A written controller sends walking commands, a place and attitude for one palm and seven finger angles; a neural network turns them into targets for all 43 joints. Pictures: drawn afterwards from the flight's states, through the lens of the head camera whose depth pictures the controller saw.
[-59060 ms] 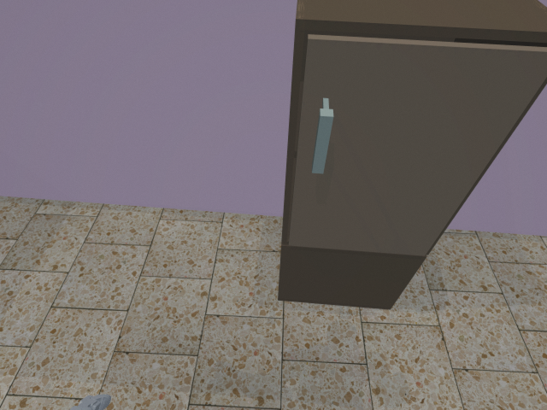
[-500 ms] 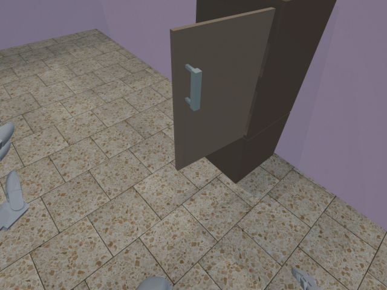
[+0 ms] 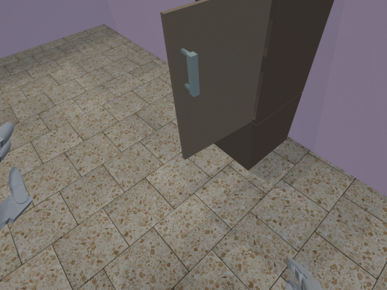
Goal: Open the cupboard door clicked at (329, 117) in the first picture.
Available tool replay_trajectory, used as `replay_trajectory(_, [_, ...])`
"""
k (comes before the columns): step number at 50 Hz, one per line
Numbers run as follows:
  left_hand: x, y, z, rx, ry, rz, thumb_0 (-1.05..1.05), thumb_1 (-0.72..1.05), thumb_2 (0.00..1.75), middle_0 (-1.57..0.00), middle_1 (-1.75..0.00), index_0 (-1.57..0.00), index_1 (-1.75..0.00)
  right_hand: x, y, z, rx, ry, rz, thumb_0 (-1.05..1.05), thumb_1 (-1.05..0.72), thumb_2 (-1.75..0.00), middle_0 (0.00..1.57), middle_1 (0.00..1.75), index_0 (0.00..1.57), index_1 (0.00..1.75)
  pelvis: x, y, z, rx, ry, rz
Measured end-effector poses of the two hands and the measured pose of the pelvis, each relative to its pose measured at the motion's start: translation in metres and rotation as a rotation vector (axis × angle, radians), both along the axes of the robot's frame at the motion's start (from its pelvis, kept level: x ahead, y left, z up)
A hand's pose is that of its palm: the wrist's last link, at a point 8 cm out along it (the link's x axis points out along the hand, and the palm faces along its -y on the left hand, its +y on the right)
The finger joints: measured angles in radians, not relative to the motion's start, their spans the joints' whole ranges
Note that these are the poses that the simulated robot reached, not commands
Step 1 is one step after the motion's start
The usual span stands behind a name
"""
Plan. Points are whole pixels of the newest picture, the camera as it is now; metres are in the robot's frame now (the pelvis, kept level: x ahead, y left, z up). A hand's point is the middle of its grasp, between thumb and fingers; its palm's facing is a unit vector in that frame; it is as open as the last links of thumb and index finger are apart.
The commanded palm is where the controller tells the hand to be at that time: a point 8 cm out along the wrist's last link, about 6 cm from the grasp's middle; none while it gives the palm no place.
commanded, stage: let the arm hang, fingers relaxed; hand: left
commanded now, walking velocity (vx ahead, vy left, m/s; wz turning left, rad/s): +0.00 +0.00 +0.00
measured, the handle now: (189, 72) +0.69 +0.05 +0.10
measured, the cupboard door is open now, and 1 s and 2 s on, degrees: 85 85 85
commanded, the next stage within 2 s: look to check the result in 1.08 s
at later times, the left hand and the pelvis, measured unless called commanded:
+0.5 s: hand out of the picture +0.02 +0.18 -0.15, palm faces +0.09 -0.97 -0.23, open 7.1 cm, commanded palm none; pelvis +0.00 -0.01 +0.02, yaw +2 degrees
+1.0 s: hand out of the picture +0.00 +0.17 -0.15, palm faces +0.06 -0.98 -0.20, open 7.3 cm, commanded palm none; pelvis +0.01 +0.01 +0.02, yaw +0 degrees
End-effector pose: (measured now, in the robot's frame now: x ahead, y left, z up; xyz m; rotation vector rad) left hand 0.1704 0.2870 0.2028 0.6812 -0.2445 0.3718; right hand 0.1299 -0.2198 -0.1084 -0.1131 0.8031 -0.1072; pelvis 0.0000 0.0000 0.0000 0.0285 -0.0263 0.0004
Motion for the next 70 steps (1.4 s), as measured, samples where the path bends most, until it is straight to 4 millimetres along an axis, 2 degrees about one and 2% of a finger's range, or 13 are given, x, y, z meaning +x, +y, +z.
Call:
replay_trajectory(2, [0.010,0.002,-0.040,-0.089,0.179,0.037,0.00,0.89,0.90,-0.20,-0.30,-0.21,-0.30,0.001,-0.006,-0.008,0.019,0.067,0.034,0.01,-0.91,-0.89,0.20,0.30,0.20,0.30,-0.001,-0.001,0.003,0.009,0.013,0.021])
replay_trajectory(5, [0.009,-0.004,-0.128,-0.307,0.514,0.131,0.00,0.90,0.90,-0.20,-0.30,-0.20,-0.30,-0.004,-0.011,-0.016,0.034,0.154,0.048,0.01,-0.91,-0.89,0.20,0.30,0.20,0.30,-0.001,-0.003,0.008,0.018,0.020,0.045])
replay_trajectory(8, [-0.019,-0.035,-0.216,-0.480,0.851,0.172,0.00,0.90,0.90,-0.19,-0.30,-0.20,-0.30,-0.018,-0.014,-0.017,0.033,0.225,0.042,0.01,-0.91,-0.89,0.20,0.30,0.20,0.30,-0.001,-0.008,0.011,0.024,0.018,0.044])
replay_trajectory(10, [-0.049,-0.062,-0.261,-0.570,1.054,0.170,0.00,0.91,0.90,-0.19,-0.30,-0.20,-0.30,-0.030,-0.016,-0.015,0.025,0.272,0.027,0.01,-0.91,-0.89,0.20,0.30,0.19,0.30,0.000,-0.010,0.013,0.021,0.014,0.035])
replay_trajectory(12, [-0.082,-0.089,-0.294,-0.653,1.219,0.165,0.01,0.91,0.90,-0.20,-0.30,-0.20,-0.30,-0.045,-0.018,-0.014,0.010,0.322,0.008,0.00,-0.91,-0.89,0.20,0.30,0.19,0.30,0.000,-0.013,0.013,0.009,0.010,0.028])
replay_trajectory(14, [-0.097,-0.091,-0.307,-0.740,1.213,0.228,-0.04,0.96,0.90,-0.20,-0.30,-0.21,-0.30,-0.061,-0.020,-0.014,-0.013,0.381,0.003,0.00,-0.91,-0.89,0.20,0.30,0.19,0.30,0.000,-0.015,0.012,-0.014,0.010,0.040])
replay_trajectory(16, [-0.107,-0.087,-0.319,-0.754,1.242,0.246,-0.06,0.99,0.90,-0.21,-0.30,-0.21,-0.30,-0.079,-0.021,-0.017,-0.040,0.444,0.003,0.00,-0.92,-0.89,0.20,0.30,0.19,0.30,0.000,-0.016,0.009,-0.041,0.010,0.054])
replay_trajectory(22, [-0.144,-0.071,-0.324,-0.745,1.373,0.343,-0.04,0.97,0.90,-0.20,-0.30,-0.21,-0.30,-0.124,-0.022,-0.014,-0.059,0.593,-0.018,0.00,-0.92,-0.89,0.20,0.30,0.19,0.30,0.003,-0.016,0.017,-0.036,0.012,0.048])
replay_trajectory(30, [-0.176,-0.055,-0.311,-0.698,1.466,0.435,-0.01,0.92,0.90,-0.20,-0.30,-0.20,-0.30,-0.152,-0.002,-0.025,0.011,0.658,-0.035,0.00,-0.92,-0.89,0.20,0.30,0.19,0.30,0.006,-0.008,0.022,-0.024,0.000,0.031])
replay_trajectory(36, [-0.182,-0.054,-0.312,-0.697,1.496,0.446,0.00,0.91,0.90,-0.20,-0.30,-0.20,-0.30,-0.164,0.014,-0.027,0.044,0.688,-0.047,0.00,-0.91,-0.89,0.20,0.30,0.19,0.30,0.008,-0.005,0.023,-0.027,-0.001,0.019])
replay_trajectory(44, [-0.175,-0.068,-0.320,-0.737,1.510,0.393,0.00,0.91,0.90,-0.20,-0.30,-0.20,-0.30,-0.177,0.030,-0.024,0.055,0.719,-0.062,0.00,-0.91,-0.89,0.20,0.30,0.19,0.30,0.010,0.003,0.023,-0.025,0.000,0.009])
replay_trajectory(56, [-0.177,-0.066,-0.322,-0.749,1.547,0.388,0.00,0.92,0.90,-0.20,-0.30,-0.20,-0.30,-0.170,0.044,-0.023,0.057,0.721,-0.070,0.00,-0.91,-0.89,0.20,0.30,0.19,0.30,0.017,0.014,0.023,-0.022,0.007,0.003])
replay_trajectory(70, [-0.159,-0.051,-0.321,-0.732,1.535,0.379,0.00,0.91,0.90,-0.20,-0.30,-0.20,-0.30,-0.130,0.040,-0.023,0.021,0.654,-0.061,0.00,-0.91,-0.89,0.20,0.30,0.19,0.30,0.029,0.024,0.024,-0.026,0.009,0.002])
